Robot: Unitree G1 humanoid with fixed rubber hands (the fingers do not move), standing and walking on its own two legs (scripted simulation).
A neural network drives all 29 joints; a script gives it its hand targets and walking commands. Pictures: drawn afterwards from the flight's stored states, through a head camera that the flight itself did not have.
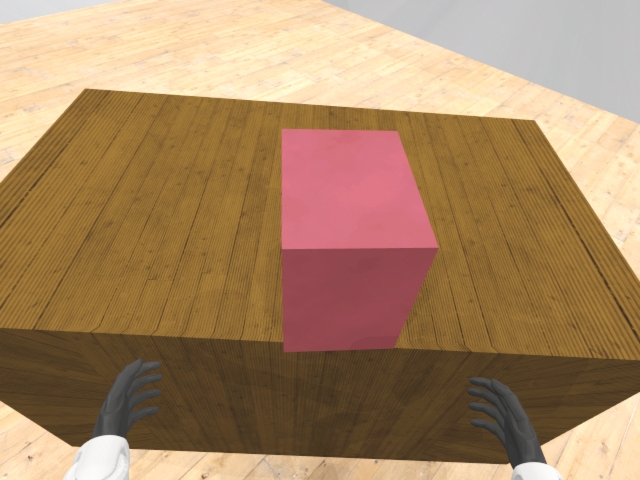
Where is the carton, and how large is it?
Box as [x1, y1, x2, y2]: [282, 129, 438, 351]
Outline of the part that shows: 282,129 283,351 393,348 438,247 397,131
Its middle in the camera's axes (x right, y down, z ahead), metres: +0.03 +0.00 +0.58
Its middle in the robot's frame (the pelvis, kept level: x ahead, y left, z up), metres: +0.43 -0.01 +0.04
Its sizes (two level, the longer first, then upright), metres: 0.227 0.170 0.241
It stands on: a pedestal, 0.70 m high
